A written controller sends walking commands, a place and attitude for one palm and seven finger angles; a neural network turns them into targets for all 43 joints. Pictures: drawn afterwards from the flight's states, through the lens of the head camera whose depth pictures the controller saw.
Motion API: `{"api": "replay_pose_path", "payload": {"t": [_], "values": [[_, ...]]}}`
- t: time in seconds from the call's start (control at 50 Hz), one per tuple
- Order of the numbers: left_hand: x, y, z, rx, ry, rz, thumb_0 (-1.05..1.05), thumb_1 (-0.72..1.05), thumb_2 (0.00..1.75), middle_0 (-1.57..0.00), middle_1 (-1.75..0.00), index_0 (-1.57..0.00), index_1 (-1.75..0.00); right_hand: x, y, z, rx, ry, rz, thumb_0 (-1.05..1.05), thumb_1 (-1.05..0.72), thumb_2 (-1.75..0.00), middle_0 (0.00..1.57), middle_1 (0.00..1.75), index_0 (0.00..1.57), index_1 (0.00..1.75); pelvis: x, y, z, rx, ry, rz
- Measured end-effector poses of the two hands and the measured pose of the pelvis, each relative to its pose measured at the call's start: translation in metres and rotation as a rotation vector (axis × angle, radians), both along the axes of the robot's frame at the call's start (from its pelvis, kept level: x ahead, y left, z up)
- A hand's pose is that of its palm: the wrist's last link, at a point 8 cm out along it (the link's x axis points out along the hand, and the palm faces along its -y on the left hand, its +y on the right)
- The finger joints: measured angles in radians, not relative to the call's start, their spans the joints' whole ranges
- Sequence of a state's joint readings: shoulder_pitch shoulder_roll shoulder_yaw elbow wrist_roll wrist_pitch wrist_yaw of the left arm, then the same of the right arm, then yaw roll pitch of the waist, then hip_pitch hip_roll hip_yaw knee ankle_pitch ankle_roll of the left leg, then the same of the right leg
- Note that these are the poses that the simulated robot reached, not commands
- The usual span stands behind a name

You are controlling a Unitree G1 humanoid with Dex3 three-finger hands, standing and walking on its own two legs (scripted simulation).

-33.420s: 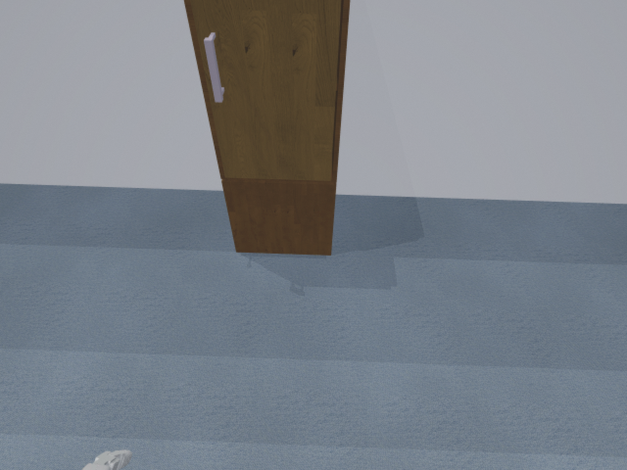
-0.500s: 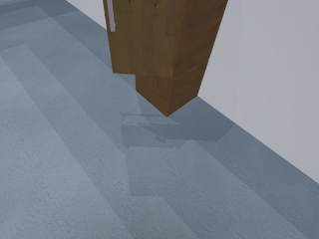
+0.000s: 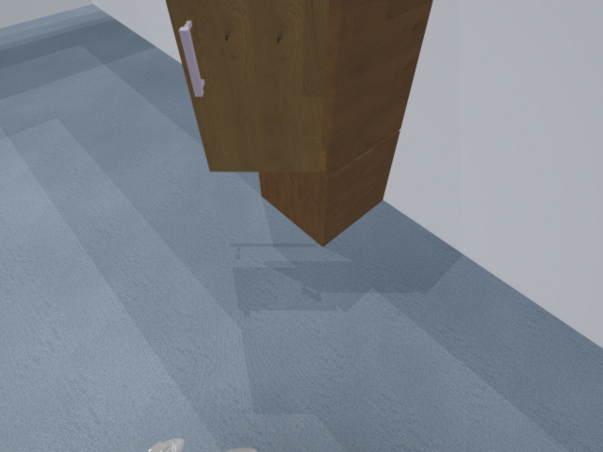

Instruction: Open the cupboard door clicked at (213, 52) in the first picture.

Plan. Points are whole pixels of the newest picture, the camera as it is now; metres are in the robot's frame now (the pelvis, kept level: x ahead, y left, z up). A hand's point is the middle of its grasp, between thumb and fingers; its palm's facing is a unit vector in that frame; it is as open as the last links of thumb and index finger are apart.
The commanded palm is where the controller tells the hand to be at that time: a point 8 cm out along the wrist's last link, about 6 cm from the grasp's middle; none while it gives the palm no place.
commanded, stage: take the last steps up to it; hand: left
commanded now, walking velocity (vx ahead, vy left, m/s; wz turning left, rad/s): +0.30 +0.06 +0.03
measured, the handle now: (194, 59) +0.94 +0.29 +0.05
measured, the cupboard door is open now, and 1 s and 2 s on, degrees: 47 47 47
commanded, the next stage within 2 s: come to a stop and stand still in 0.88 s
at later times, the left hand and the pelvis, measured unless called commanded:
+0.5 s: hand (152, 424) +0.19 +0.24 -0.17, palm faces +0.03 -0.99 -0.15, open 7.3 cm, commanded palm none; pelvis +0.16 +0.06 +0.01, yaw -1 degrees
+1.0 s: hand (196, 318) +0.37 +0.21 -0.17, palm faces +0.03 -0.98 -0.18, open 7.1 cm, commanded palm none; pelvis +0.33 +0.03 +0.01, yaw -1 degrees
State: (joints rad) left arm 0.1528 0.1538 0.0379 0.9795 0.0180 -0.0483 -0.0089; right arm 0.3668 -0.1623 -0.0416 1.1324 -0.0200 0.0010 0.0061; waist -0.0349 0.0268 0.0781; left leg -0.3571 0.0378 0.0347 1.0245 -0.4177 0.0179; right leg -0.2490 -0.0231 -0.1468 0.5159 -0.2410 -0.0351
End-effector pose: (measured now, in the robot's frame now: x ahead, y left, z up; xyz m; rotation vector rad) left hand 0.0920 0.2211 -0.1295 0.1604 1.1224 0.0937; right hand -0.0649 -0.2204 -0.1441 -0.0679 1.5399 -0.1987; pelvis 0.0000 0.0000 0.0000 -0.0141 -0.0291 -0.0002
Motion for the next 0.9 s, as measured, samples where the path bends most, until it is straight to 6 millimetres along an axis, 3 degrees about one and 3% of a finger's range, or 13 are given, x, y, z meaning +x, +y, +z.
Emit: {"api": "replay_pose_path", "payload": {"t": [0.14,0.26,0.32,0.4,0.52,0.64,0.72,0.8,0.9], "values": [[-0.031,0.022,-0.003,0.003,0.154,0.095,-0.01,0.95,0.9,-0.21,-0.3,-0.2,-0.3,0.127,-0.01,0.021,-0.053,-0.201,0.083,0.01,-0.91,-0.9,0.19,0.3,0.19,0.3,0.042,0.008,0.012,0.002,0.028,0.007],[-0.051,0.045,-0.018,-0.037,0.315,0.158,0.0,0.93,0.9,-0.2,-0.3,-0.2,-0.3,0.233,0.017,0.025,-0.075,-0.353,0.174,0.01,-0.91,-0.9,0.19,0.3,0.19,0.3,0.09,0.038,0.002,-0.013,0.032,0.004],[-0.043,0.058,-0.025,-0.044,0.377,0.152,0.0,0.92,0.9,-0.2,-0.3,-0.2,-0.3,0.266,0.035,0.024,-0.088,-0.41,0.185,0.0,-0.91,-0.9,0.19,0.3,0.2,0.3,0.11,0.052,-0.004,0.0,0.027,-0.007],[0.004,0.07,-0.02,-0.035,0.347,0.119,0.01,0.92,0.9,-0.2,-0.3,-0.2,-0.3,0.272,0.053,0.026,-0.079,-0.391,0.154,0.0,-0.92,-0.89,0.19,0.3,0.2,0.3,0.133,0.059,0.004,0.007,0.025,-0.016],[0.109,0.073,-0.006,-0.026,0.185,0.06,0.01,0.92,0.9,-0.2,-0.3,-0.2,-0.3,0.255,0.047,0.026,-0.089,-0.255,0.099,-0.01,-0.95,-0.89,0.2,0.3,0.2,0.3,0.17,0.063,0.012,0.011,0.026,-0.022],[0.216,0.056,0.003,-0.002,0.056,-0.03,0.0,0.92,0.9,-0.2,-0.3,-0.2,-0.3,0.229,0.044,0.015,-0.043,-0.093,0.02,0.0,-0.93,-0.89,0.2,0.3,0.2,0.3,0.212,0.049,0.009,0.029,0.018,-0.032],[0.278,0.038,0.0,0.023,-0.025,-0.075,0.0,0.91,0.9,-0.2,-0.3,-0.2,-0.3,0.223,0.038,-0.001,-0.002,0.0,-0.032,0.0,-0.92,-0.89,0.2,0.3,0.2,0.3,0.246,0.03,-0.005,0.049,0.013,-0.033],[0.297,0.026,0.001,0.022,-0.044,-0.046,0.0,0.91,0.9,-0.2,-0.3,-0.2,-0.3,0.248,0.027,-0.005,0.009,0.037,-0.034,0.01,-0.91,-0.89,0.2,0.3,0.2,0.3,0.268,0.021,-0.006,0.012,-0.004,-0.013],[0.285,0.023,0.0,0.012,0.043,0.028,-0.01,0.93,0.9,-0.2,-0.3,-0.2,-0.3,0.325,0.016,0.008,-0.016,-0.069,0.006,0.01,-0.91,-0.89,0.19,0.3,0.2,0.3,0.297,0.018,0.007,0.006,0.015,-0.01]]}}
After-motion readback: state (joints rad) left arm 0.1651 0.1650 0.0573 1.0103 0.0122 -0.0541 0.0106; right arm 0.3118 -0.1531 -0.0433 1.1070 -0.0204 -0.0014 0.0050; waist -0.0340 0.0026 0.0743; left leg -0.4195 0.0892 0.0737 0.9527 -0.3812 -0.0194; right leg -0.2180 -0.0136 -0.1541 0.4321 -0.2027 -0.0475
